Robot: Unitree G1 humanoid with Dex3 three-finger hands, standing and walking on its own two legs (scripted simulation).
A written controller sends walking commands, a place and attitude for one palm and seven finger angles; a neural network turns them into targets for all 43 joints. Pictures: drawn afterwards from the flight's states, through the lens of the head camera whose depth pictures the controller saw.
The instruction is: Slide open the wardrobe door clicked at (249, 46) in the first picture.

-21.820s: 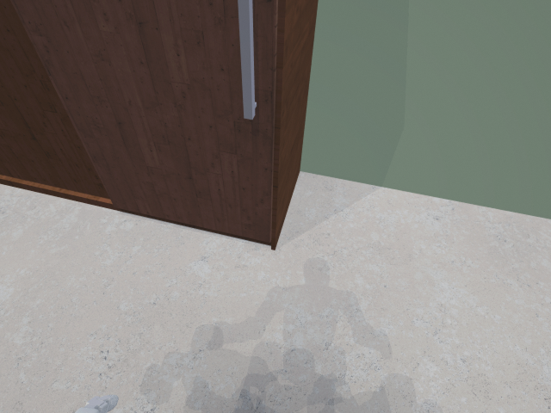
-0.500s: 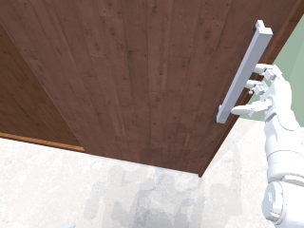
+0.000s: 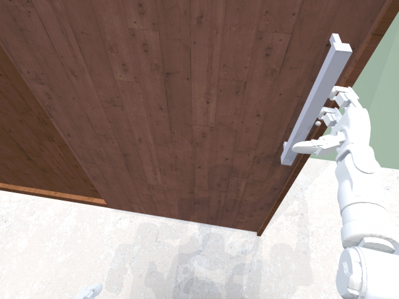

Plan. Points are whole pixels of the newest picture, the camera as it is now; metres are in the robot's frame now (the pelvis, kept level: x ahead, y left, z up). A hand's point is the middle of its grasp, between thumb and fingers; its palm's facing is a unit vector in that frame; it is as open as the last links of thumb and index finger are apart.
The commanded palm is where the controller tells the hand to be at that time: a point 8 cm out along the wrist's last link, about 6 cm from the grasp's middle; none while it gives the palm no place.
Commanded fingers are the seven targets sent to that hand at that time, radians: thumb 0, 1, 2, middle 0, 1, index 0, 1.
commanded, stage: slide the fingers in behind the handle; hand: right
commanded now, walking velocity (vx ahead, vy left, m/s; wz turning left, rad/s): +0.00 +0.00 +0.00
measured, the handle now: (306, 110) +0.50 -0.16 +0.12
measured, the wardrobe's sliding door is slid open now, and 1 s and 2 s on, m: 0.00 0.00 0.00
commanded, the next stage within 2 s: grip the handle and tug to test in 0.82 s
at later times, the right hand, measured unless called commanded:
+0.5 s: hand (301, 120) +0.45 -0.14 +0.13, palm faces +0.04 +1.00 +0.02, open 14.0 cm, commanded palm +0.41 -0.20 +0.14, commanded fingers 0.00 0.50 -0.30 0.30 1.20 0.30 1.20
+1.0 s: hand (299, 119) +0.45 -0.14 +0.13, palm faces +0.05 +1.00 +0.00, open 13.9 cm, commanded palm +0.42 -0.19 +0.14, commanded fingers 0.00 0.27 -0.40 0.32 1.23 0.32 1.23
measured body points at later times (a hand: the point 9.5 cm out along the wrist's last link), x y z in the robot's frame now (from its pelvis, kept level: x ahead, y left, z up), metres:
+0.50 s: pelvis -0.01 +0.00 +0.00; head +0.03 +0.01 +0.45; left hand +0.06 +0.26 -0.12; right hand +0.44 -0.19 +0.14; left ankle -0.01 +0.11 -0.72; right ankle +0.00 -0.11 -0.72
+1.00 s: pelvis -0.01 +0.00 +0.00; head +0.04 +0.01 +0.45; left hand +0.05 +0.26 -0.12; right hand +0.45 -0.19 +0.13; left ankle -0.01 +0.11 -0.72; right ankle +0.00 -0.11 -0.72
